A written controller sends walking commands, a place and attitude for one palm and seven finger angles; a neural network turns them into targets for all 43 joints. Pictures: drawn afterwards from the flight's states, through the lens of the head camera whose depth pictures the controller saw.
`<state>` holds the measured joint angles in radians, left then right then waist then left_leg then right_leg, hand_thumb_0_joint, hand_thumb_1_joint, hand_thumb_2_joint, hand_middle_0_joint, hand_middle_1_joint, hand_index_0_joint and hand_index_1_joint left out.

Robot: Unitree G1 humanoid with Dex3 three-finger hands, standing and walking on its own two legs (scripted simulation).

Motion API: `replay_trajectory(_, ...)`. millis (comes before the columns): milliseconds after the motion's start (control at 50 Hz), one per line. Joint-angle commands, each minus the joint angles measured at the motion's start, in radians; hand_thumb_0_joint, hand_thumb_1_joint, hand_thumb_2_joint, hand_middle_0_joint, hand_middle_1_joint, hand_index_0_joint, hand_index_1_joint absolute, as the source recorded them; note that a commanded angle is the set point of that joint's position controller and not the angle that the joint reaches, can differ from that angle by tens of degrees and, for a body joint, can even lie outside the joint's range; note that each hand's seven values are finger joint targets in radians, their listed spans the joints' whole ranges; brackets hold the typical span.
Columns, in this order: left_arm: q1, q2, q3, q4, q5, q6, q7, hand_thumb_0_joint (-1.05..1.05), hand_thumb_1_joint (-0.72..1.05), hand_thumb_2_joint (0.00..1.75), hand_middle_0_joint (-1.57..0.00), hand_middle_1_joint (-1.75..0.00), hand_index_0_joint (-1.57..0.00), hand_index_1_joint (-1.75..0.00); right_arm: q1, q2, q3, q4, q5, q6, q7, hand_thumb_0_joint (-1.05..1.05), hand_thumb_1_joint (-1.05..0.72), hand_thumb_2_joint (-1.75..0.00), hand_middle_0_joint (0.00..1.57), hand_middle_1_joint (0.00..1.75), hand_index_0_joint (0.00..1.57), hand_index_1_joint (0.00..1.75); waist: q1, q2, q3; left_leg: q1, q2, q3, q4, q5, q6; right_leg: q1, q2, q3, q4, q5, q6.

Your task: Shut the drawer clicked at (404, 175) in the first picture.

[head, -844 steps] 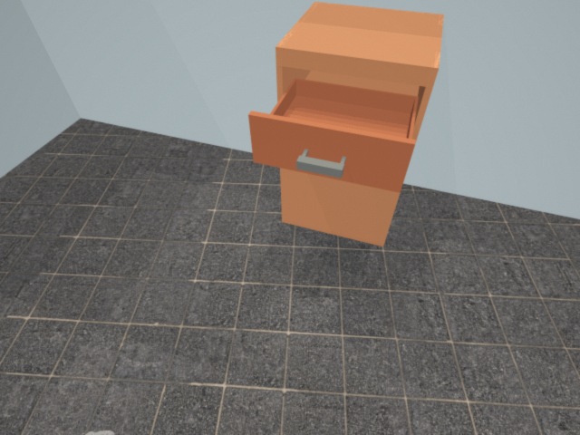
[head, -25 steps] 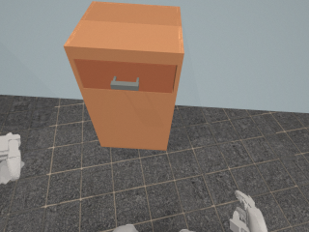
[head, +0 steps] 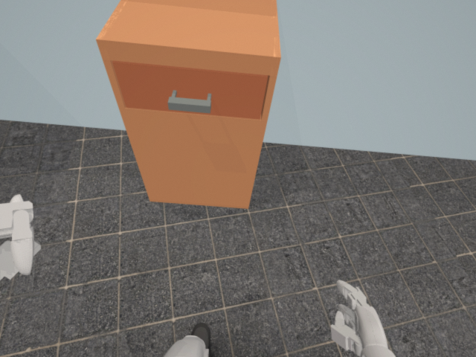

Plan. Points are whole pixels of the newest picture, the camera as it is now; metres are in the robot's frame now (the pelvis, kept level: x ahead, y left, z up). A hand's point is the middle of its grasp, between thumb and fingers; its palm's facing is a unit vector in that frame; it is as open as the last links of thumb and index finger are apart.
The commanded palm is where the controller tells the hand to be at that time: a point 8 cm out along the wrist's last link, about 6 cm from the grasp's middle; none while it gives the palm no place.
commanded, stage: stop stepping back and stand still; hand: left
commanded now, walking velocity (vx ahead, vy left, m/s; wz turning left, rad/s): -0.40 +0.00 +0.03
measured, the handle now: (190, 100) +0.76 +0.22 -0.09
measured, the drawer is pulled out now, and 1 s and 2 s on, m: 0.00 0.00 0.00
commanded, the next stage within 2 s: let the arm hang, fingers relaxed in 0.98 s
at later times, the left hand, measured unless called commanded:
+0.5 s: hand out of the picture +0.14 +0.27 +0.18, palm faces +0.36 -0.83 -0.42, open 3.3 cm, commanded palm +0.07 +0.31 +0.19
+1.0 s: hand out of the picture +0.12 +0.28 +0.18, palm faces +0.32 -0.81 -0.49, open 3.2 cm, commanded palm +0.06 +0.32 +0.19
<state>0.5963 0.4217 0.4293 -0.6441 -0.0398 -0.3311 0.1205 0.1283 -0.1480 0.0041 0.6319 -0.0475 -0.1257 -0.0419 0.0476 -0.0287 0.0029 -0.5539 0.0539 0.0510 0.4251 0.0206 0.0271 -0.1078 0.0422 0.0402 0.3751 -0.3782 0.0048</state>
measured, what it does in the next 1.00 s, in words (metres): steps on the spot: left foot, then right foot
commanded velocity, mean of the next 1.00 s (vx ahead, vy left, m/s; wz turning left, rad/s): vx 0.06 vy -0.05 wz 0.00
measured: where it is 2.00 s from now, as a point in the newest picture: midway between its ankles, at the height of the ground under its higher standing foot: outside the picture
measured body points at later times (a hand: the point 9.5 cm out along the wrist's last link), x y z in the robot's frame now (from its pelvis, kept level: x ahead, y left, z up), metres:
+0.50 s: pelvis -0.06 +0.02 +0.00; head -0.06 +0.06 +0.45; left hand +0.11 +0.31 +0.20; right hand +0.10 -0.20 -0.07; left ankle +0.13 +0.10 -0.72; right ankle -0.10 -0.07 -0.73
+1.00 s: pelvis -0.07 +0.04 +0.01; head -0.06 +0.05 +0.46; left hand +0.09 +0.32 +0.20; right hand +0.09 -0.18 -0.08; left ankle -0.02 +0.15 -0.73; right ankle -0.06 -0.06 -0.73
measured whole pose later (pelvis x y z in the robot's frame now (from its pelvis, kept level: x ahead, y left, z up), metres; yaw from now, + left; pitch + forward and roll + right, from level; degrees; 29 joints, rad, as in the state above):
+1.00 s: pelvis -0.07 +0.04 +0.01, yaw +0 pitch +0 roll -2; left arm 0.67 0.41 0.38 -0.63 -0.04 -0.19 0.13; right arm 0.21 -0.17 0.02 0.60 -0.01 -0.10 -0.06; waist -0.01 0.01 0.02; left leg -0.35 0.03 0.02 0.57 -0.26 0.01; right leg -0.24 0.04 -0.06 0.48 -0.24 -0.04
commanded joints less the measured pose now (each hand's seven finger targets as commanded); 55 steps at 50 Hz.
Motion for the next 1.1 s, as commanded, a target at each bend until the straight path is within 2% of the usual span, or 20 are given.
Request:
replay_trajectory(0, -0.055, 0.186, 0.098, -0.24, -0.024, -0.065, -0.002, 0.0, 0.9, 0.9, -1.4, -1.6, -1.4, -1.6, 0.002, -0.16, -0.076, -0.138, 0.024, -0.022, -0.015, 0.0, -0.9, -0.9, 0.2, 0.3, 0.2, 0.3, -0.053, 0.056, -0.348, 0.68, 0.07, -0.046, 0.061, 0.356, 0.0, -0.207, -0.025, -0.042, -0.015, 0.453, 0.037)
replay_trajectory(80, 0.143, 0.202, 0.153, -0.166, -0.063, -0.039, -0.009, 0.0, 0.9, 0.9, -1.4, -1.6, -1.4, -1.6, -0.055, -0.156, -0.059, -0.212, 0.06, 0.003, -0.022, 0.0, -0.9, -0.9, 0.2, 0.3, 0.2, 0.3, -0.061, -0.044, -0.18, 0.537, -0.015, -0.012, 0.191, -0.162, -0.032, -0.392, -0.162, 0.012, -0.101, 0.204, -0.005)
replay_trajectory(140, 0.147, 0.183, 0.136, -0.123, -0.062, 0.016, 0.01, 0.0, 0.9, 0.9, -1.4, -1.6, -1.4, -1.6, -0.042, -0.154, -0.052, -0.194, 0.044, 0.027, -0.038, 0.0, -0.9, -0.9, 0.2, 0.3, 0.2, 0.3, -0.076, 0.023, -0.045, 0.476, -0.033, -0.051, 0.281, -0.229, -0.05, -0.52, -0.194, 0.068, -0.149, -0.139, -0.107)
replay_trajectory(220, -0.048, 0.146, 0.063, -0.065, -0.031, 0.057, 0.033, 0.0, 0.9, 0.9, -1.4, -1.6, -1.4, -1.6, -0.009, -0.18, -0.054, -0.156, 0.048, 0.006, -0.072, 0.0, -0.9, -0.9, 0.2, 0.3, 0.2, 0.3, -0.095, -0.077, 0.103, 0.455, -0.02, -0.093, 0.296, -0.26, -0.038, -0.592, -0.175, 0.026, -0.152, -0.269, -0.099)
replay_trajectory(280, -0.156, 0.143, 0.031, -0.092, -0.016, 0.049, 0.03, 0.0, 0.9, 0.9, -1.4, -1.6, -1.4, -1.6, -0.009, -0.193, -0.049, -0.145, 0.047, -0.03, -0.085, 0.0, -0.9, -0.9, 0.2, 0.3, 0.2, 0.3, -0.097, 0.08, 0.146, 0.444, 0.017, -0.176, 0.115, -0.387, -0.03, -0.546, -0.084, -0.05, -0.017, -0.268, -0.058)
replay_trajectory(340, -0.174, 0.151, 0.061, -0.209, 0.001, 0.023, 0.029, 0.0, 0.9, 0.9, -1.4, -1.6, -1.4, -1.6, -0.029, -0.21, -0.045, -0.164, 0.035, -0.077, -0.071, 0.0, -0.9, -0.9, 0.2, 0.3, 0.2, 0.3, -0.057, 0.398, 0.054, 0.168, 0.143, -0.472, -0.452, -0.935, -0.065, -0.138, 0.114, -0.093, 0.38, -0.223, -0.02)
replay_trajectory(380, -0.091, 0.169, 0.089, -0.241, 0.0, 0.026, 0.027, 0.0, 0.9, 0.9, -1.4, -1.6, -1.4, -1.6, -0.011, -0.178, -0.046, -0.162, 0.023, -0.084, -0.043, 0.0, -0.9, -0.9, 0.2, 0.3, 0.2, 0.3, -0.031, 0.332, -0.068, 0.156, 0.152, -0.402, -0.44, -0.823, -0.083, -0.031, 0.104, -0.083, 0.435, -0.199, -0.037)
replay_trajectory(440, 0.117, 0.157, 0.103, -0.249, -0.015, 0.043, 0.014, 0.0, 0.9, 0.9, -1.4, -1.6, -1.4, -1.6, -0.007, -0.163, -0.051, -0.194, 0.021, -0.061, -0.013, 0.0, -0.9, -0.9, 0.2, 0.3, 0.2, 0.3, -0.018, 0.221, -0.171, 0.128, 0.038, -0.139, -0.175, -0.545, -0.061, 0.107, 0.039, -0.061, 0.083, -0.188, -0.062)
replay_trajectory(460, 0.13, 0.16, 0.102, -0.266, -0.013, 0.051, 0.01, 0.0, 0.9, 0.9, -1.4, -1.6, -1.4, -1.6, 0.009, -0.157, -0.058, -0.187, 0.03, -0.038, -0.009, 0.0, -0.9, -0.9, 0.2, 0.3, 0.2, 0.3, -0.035, 0.044, -0.151, 0.232, -0.071, -0.007, 0.16, -0.417, -0.072, -0.102, -0.1, 0.077, -0.115, -0.221, -0.084)
replay_trajectory(480, 0.107, 0.178, 0.121, -0.285, -0.024, 0.063, 0.012, 0.0, 0.9, 0.9, -1.4, -1.6, -1.4, -1.6, -0.001, -0.163, -0.068, -0.171, 0.027, -0.009, -0.011, 0.0, -0.9, -0.9, 0.2, 0.3, 0.2, 0.3, -0.039, -0.127, -0.103, 0.268, -0.11, -0.005, 0.5, -0.344, -0.074, -0.378, -0.294, 0.296, -0.264, -0.344, -0.146)
replay_trajectory(500, 0.068, 0.153, 0.125, -0.248, -0.037, 0.078, 0.018, 0.0, 0.9, 0.9, -1.4, -1.6, -1.4, -1.6, 0.015, -0.16, -0.064, -0.156, 0.028, 0.001, -0.01, 0.0, -0.9, -0.9, 0.2, 0.3, 0.2, 0.3, -0.048, -0.177, -0.072, 0.186, -0.1, -0.063, 0.652, -0.331, -0.07, -0.441, -0.359, 0.36, -0.277, -0.409, -0.228)
replay_trajectory(540, -0.009, 0.115, 0.093, -0.116, -0.034, 0.091, 0.034, 0.0, 0.9, 0.9, -1.4, -1.6, -1.4, -1.6, 0.028, -0.138, -0.044, -0.134, 0.035, 0.004, -0.023, 0.0, -0.9, -0.9, 0.2, 0.3, 0.2, 0.3, -0.093, -0.101, 0.031, 0.139, -0.001, -0.108, 0.547, -0.334, -0.042, -0.412, -0.312, 0.193, -0.189, -0.28, -0.197)
replay_trajectory(600, -0.101, 0.075, 0.016, -0.043, -0.006, 0.097, 0.047, 0.0, 0.9, 0.9, -1.4, -1.6, -1.4, -1.6, -0.008, -0.157, -0.03, -0.128, 0.049, -0.027, -0.049, 0.0, -0.9, -0.9, 0.2, 0.3, 0.2, 0.3, -0.083, 0.021, 0.062, 0.312, 0.004, -0.04, 0.074, -0.306, -0.008, -0.323, -0.199, 0.036, -0.03, -0.099, -0.102)
replay_trajectory(640, -0.12, 0.092, 0.014, -0.086, 0.004, 0.078, 0.05, 0.0, 0.9, 0.9, -1.4, -1.6, -1.4, -1.6, 0.014, -0.182, -0.031, -0.149, 0.051, -0.055, -0.062, 0.0, -0.9, -0.9, 0.2, 0.3, 0.2, 0.3, -0.062, 0.212, -0.004, 0.43, 0.147, -0.254, -0.089, -0.272, 0.054, -0.313, -0.074, -0.03, 0.177, 0.024, -0.023)
replay_trajectory(700, -0.138, 0.136, 0.035, -0.204, -0.006, 0.068, 0.029, 0.0, 0.9, 0.9, -1.4, -1.6, -1.4, -1.6, 0.012, -0.156, -0.025, -0.148, 0.03, -0.079, -0.048, 0.0, -0.9, -0.9, 0.2, 0.3, 0.2, 0.3, -0.072, 0.199, -0.085, 0.47, 0.239, -0.46, -0.199, -0.161, 0.077, -0.328, -0.037, -0.029, 0.373, -0.078, 0.004)
replay_trajectory(840, 0.09, 0.119, 0.059, -0.212, 0.003, 0.092, 0.042, 0.0, 0.9, 0.9, -1.4, -1.6, -1.4, -1.6, -0.01, -0.168, -0.028, -0.181, 0.036, -0.055, -0.013, 0.0, -0.9, -0.9, 0.2, 0.3, 0.2, 0.3, -0.056, 0.214, -0.08, 0.179, 0.127, -0.155, -0.155, -0.434, 0.028, 0.025, -0.03, -0.097, 0.082, 0.049, -0.014)
replay_trajectory(940, 0.054, 0.129, 0.087, -0.118, -0.018, 0.096, 0.046, 0.0, 0.9, 0.9, -1.4, -1.6, -1.4, -1.6, 0.011, -0.151, -0.045, -0.163, 0.042, -0.009, -0.029, 0.0, -0.9, -0.9, 0.2, 0.3, 0.2, 0.3, -0.072, -0.065, -0.028, 0.243, -0.006, -0.049, 0.203, -0.354, -0.019, -0.214, -0.238, 0.213, -0.162, -0.18, -0.125)
replay_trajectory(1040, 0.028, 0.1, 0.04, -0.094, -0.012, 0.081, 0.043, 0.0, 0.9, 0.9, -1.4, -1.6, -1.4, -1.6, -0.023, -0.169, -0.038, -0.158, 0.052, -0.021, -0.047, 0.0, -0.9, -0.9, 0.2, 0.3, 0.2, 0.3, -0.065, 0.058, -0.024, 0.345, 0.044, -0.112, -0.002, -0.237, 0.005, -0.193, -0.131, 0.025, -0.026, 0.062, -0.037)
replay_trajectory(1060, -0.111, -0.055, -0.312, 0.724, 0.099, 0.235, -0.104, 0.0, 0.9, 0.9, -1.4, -1.6, -1.4, -1.6, -0.017, -0.333, -0.094, 0.09, 0.039, -0.048, 0.056, 0.0, -0.9, -0.9, 0.2, 0.3, 0.2, 0.3, -0.099, 0.131, -0.002, 0.251, 0.081, -0.184, 0.162, 0.067, 0.027, -0.276, -0.165, -0.063, 0.216, 0.341, -0.035)
replay_trajectory(1080, -0.085, -0.091, -0.289, 0.741, 0.076, 0.311, -0.118, 0.0, 0.9, 0.9, -1.36, -1.56, -1.36, -1.56, 0.055, -0.253, -0.086, 0.063, 0.053, 0.024, 0.052, 0.0, -0.9, -0.9, 0.2, 0.3, 0.2, 0.3, -0.073, 0.098, -0.056, 0.236, 0.082, -0.166, 0.111, 0.086, 0.041, -0.201, -0.124, -0.055, 0.24, 0.291, -0.021)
